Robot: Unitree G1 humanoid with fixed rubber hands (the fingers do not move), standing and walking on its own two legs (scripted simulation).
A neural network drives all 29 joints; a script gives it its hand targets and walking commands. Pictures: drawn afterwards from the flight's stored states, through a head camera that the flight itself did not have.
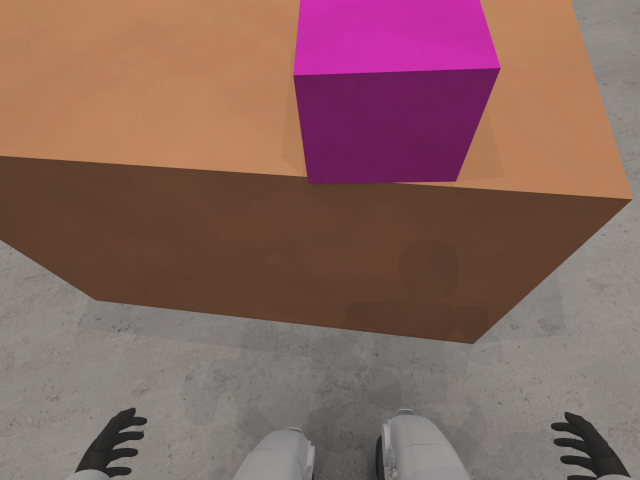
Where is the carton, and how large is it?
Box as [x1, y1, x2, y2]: [293, 0, 500, 183]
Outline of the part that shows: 300,0 293,76 308,183 455,181 500,68 479,0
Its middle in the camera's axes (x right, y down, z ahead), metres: +0.09 -0.24 +0.54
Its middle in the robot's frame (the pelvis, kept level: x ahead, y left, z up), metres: +0.61 -0.06 +0.10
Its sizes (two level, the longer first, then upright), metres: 0.260 0.208 0.182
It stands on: a pedestal, 0.74 m high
